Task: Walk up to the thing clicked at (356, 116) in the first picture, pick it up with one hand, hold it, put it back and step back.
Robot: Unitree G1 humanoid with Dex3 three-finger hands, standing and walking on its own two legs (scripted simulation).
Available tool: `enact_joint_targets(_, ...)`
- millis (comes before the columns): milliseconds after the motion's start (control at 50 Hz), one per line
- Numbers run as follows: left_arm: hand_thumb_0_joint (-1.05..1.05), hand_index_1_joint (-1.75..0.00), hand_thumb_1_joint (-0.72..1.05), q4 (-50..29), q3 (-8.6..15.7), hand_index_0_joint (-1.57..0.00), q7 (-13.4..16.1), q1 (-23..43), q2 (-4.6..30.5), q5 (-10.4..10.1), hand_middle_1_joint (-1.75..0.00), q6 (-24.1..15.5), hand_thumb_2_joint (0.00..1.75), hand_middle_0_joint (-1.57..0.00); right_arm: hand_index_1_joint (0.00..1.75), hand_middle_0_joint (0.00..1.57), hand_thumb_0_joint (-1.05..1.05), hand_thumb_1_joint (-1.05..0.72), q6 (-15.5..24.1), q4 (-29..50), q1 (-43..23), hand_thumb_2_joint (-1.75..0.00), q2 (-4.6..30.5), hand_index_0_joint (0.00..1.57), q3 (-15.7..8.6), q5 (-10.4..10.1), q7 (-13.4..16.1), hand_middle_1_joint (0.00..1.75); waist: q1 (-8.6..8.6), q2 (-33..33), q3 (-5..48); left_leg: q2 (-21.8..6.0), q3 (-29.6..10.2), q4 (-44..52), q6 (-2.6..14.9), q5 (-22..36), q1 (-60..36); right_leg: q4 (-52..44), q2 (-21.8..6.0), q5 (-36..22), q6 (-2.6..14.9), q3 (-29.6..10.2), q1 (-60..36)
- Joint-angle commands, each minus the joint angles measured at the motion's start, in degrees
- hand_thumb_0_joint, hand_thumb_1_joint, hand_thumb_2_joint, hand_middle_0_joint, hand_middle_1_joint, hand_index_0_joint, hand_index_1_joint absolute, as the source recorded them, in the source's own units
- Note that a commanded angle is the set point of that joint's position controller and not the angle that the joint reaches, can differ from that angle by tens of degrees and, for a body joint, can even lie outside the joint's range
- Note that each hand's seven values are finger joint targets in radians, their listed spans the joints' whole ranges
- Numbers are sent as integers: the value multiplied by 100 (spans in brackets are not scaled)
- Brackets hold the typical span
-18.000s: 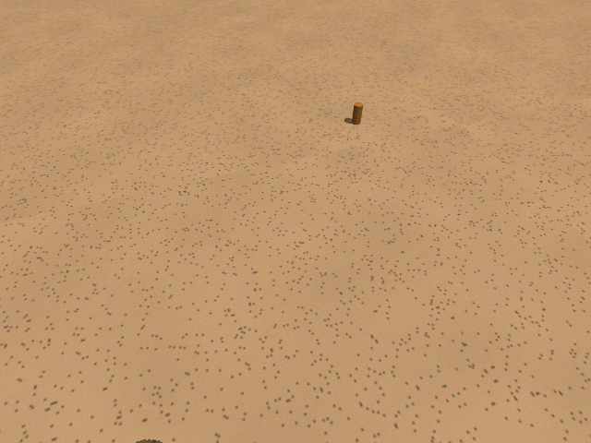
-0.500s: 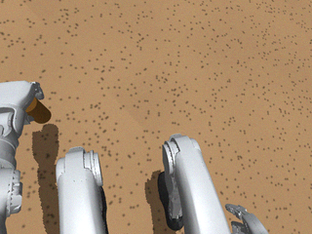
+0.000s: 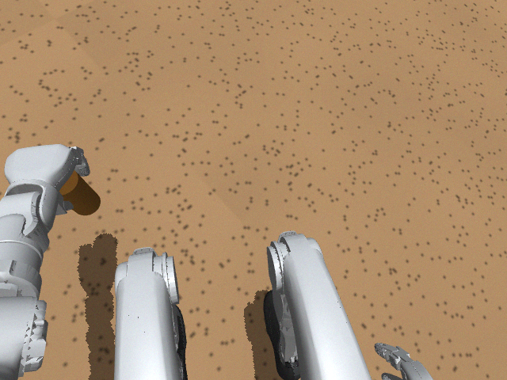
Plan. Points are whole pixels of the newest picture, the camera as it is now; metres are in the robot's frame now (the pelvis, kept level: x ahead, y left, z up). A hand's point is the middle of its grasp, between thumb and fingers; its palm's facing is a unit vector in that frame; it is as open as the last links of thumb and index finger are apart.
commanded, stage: lift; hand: left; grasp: from above
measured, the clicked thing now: (75, 192) +0.45 +0.28 -0.19
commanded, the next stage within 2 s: hold in 1.24 s
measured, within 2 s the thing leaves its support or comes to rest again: neither
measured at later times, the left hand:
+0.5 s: hand out of the picture +0.37 +0.27 +0.05, palm faces -0.43 -0.11 -0.90, open 8.1 cm
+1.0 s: hand out of the picture +0.36 +0.25 +0.20, palm faces -0.46 -0.11 -0.88, open 8.1 cm
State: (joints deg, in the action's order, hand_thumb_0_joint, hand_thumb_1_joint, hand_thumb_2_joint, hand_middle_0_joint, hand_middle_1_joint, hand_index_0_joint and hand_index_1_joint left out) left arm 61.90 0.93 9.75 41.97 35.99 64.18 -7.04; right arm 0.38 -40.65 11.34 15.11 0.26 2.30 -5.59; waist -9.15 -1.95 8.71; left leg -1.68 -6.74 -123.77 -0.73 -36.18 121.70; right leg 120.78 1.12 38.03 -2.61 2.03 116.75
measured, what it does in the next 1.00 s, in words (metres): rises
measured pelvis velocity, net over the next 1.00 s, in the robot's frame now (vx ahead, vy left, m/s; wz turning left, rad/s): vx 0.05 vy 0.00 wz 0.08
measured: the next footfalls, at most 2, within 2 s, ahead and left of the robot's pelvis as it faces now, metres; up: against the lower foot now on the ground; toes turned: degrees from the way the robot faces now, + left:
none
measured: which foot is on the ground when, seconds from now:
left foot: down 0.00-1.00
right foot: down 0.00-1.00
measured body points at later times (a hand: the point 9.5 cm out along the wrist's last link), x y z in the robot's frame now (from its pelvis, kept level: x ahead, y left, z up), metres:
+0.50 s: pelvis +0.02 +0.00 +0.15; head +0.16 +0.04 +0.57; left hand +0.39 +0.28 +0.10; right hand +0.15 -0.25 +0.03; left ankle +0.09 +0.13 -0.37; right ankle +0.10 -0.13 -0.37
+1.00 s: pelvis +0.05 +0.00 +0.29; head +0.12 +0.01 +0.74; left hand +0.38 +0.26 +0.25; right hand +0.15 -0.26 +0.17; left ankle +0.09 +0.13 -0.37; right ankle +0.10 -0.13 -0.37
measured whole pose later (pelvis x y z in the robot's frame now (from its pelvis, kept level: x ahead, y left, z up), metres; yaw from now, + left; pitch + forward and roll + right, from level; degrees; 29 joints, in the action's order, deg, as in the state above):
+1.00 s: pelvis +0.05 +0.00 +0.29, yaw +4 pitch +14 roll -2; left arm 48.4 -9.2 8.6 19.2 22.9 58.0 1.4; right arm 0.2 -41.8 15.3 14.4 -1.4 -1.7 2.6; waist -4.5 -1.6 6.6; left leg -2.7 -0.9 -61.8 -0.7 -25.2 51.1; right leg 59.9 0.0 25.7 -1.6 -0.2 48.6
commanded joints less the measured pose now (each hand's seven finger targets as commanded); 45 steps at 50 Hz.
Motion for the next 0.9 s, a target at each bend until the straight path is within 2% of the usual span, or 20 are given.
enact_joint_targets(0,0,-70,65,-1614,358,-107,177,1678,1608,-227,-70,60,82,-108,30,20,0,-93,67,393,782,-91,1233,20,-511,-70,136,30,175,-1143,3716,171,386,1907,224,227,-3290,-1804,129,-559,473,379,-1866)
enact_joint_targets(80,0,-73,67,-2218,230,-108,39,1485,1363,-363,-73,139,84,-108,30,20,0,-93,25,486,763,-91,1182,20,-577,-123,194,30,235,-1188,4044,152,411,2172,205,520,-3835,-2091,126,-851,465,326,-2294)
enact_joint_targets(120,0,-72,68,-2317,294,-109,33,1114,1356,-399,-72,209,84,-109,30,20,0,-93,-1,510,719,-91,1160,20,-609,-159,239,30,287,-1070,3909,154,407,2381,199,499,-3962,-2312,119,-814,451,309,-2479)
enact_joint_targets(160,0,-72,69,-2688,324,-110,38,1158,1355,-458,-71,257,84,-110,30,20,0,-92,-18,536,662,-91,1125,20,-619,-173,279,30,301,-1121,4013,146,394,2575,194,591,-4241,-2473,104,-909,445,287,-2721)
enact_joint_targets(180,0,-72,71,-2745,188,-110,18,1110,1187,-470,-72,295,83,-110,30,20,0,-92,-24,534,630,-91,1081,20,-620,-191,313,30,279,-1011,4034,135,390,2663,194,603,-4394,-2591,122,-921,439,285,-2801)
enact_joint_targets(240,0,-70,69,-2736,201,-109,12,679,1063,-507,-70,411,80,-108,30,20,0,-92,-36,525,559,-91,1062,20,-610,-235,396,30,317,-1059,3623,120,324,3099,162,593,-4681,-2837,85,-925,425,271,-2989)
enact_joint_targets(280,0,-70,71,-3071,59,-110,0,750,930,-520,-70,485,81,-110,30,20,0,-92,-46,559,483,-91,1052,20,-626,-257,448,30,335,-1095,3777,89,262,3408,142,555,-5129,-3041,89,-927,428,265,-3193)
enact_joint_targets(360,0,-67,71,-3054,-3,-110,-12,115,652,-616,-67,668,77,-110,30,20,0,-92,-47,555,410,-91,975,20,-590,-301,533,30,358,-834,3472,90,320,3832,157,830,-5564,-3578,70,-1100,395,218,-3733)
enact_joint_targets(380,0,-67,71,-3244,-79,-111,-29,222,642,-612,-66,700,78,-111,30,20,0,-92,-54,585,408,-91,972,20,-589,-314,556,30,337,-839,3571,92,334,3954,154,886,-5776,-3731,76,-1148,394,192,-3930)
enact_joint_targets(420,0,-68,70,-3551,-7,-110,-35,328,817,-666,-68,743,79,-110,30,20,0,-92,-62,601,328,-91,946,20,-566,-342,622,30,379,-945,3433,86,396,4257,145,754,-5974,-4042,86,-1074,385,129,-4267)
enact_joint_targets(460,0,-68,70,-3257,-75,-110,-22,-214,606,-675,-67,827,79,-111,30,20,0,-92,-56,599,303,-91,875,20,-520,-357,675,30,367,-595,3064,108,452,4495,168,670,-6050,-4397,93,-999,365,89,-4608)
enact_joint_targets(500,0,-68,72,-3442,-74,-112,-22,-138,626,-709,-66,862,81,-113,30,20,0,-92,-44,597,290,-91,859,20,-497,-377,734,30,370,-575,2990,109,486,4794,171,683,-6345,-4731,91,-1005,360,30,-4992)
enact_joint_targets(540,0,-69,69,-3446,-206,-110,-29,-51,511,-693,-67,882,83,-111,30,20,0,-92,-32,568,282,-91,856,20,-488,-396,793,30,379,-651,2862,79,400,5163,130,705,-6762,-4913,96,-1039,368,37,-5176)
enact_joint_targets(580,0,-66,70,-3031,-176,-111,-30,-305,456,-667,-64,897,84,-113,30,20,0,-92,-4,480,287,-91,851,20,-466,-399,837,30,376,-575,2394,41,322,5485,106,651,-6922,-5124,88,-984,363,36,-5290)
enact_joint_targets(600,0,-66,71,-3010,-319,-111,-40,-263,287,-676,-64,885,83,-113,30,20,0,-92,16,471,286,-91,806,20,-448,-403,852,30,371,-551,2290,40,310,5637,103,669,-7025,-5255,93,-1009,365,33,-5397)
enact_joint_targets(700,0,-67,68,-2699,-541,-108,-36,-447,-23,-689,-65,873,83,-110,30,20,0,-92,104,421,391,-91,754,20,-434,-411,899,30,419,-459,1993,84,412,6178,89,1201,-7570,-5933,101,-1436,373,-41,-6133)
enact_joint_targets(780,0,-68,67,-2576,-526,-108,11,-573,-41,-709,-66,846,83,-110,30,20,0,-92,141,418,484,-91,758,20,-444,-402,905,30,453,-223,1911,155,582,6484,140,1591,-7892,-6481,100,-1830,344,-115,-6862)
enact_joint_targets(820,0,-68,68,-2603,-617,-108,68,-264,-102,-657,-66,830,84,-110,30,20,0,-92,169,388,528,-91,757,20,-436,-387,906,30,391,-304,1834,155,578,6686,118,1643,-8154,-6649,101,-1870,338,-112,-6972)
enact_joint_targets(860,0,-67,66,-2459,-518,-108,138,-393,-44,-632,-64,840,83,-110,30,20,0,-91,178,354,561,-91,783,20,-462,-370,902,30,461,-359,1763,135,572,6913,86,1718,-8410,-6821,89,-1894,345,-96,-7108)
enact_joint_targets(880,0,-67,66,-2539,-583,-107,165,-315,-116,-620,-65,834,83,-109,30,20,0,-91,180,372,563,-91,773,20,-456,-371,895,30,469,-410,1705,132,553,7041,75,1714,-8532,-6897,89,-1901,355,-103,-7148)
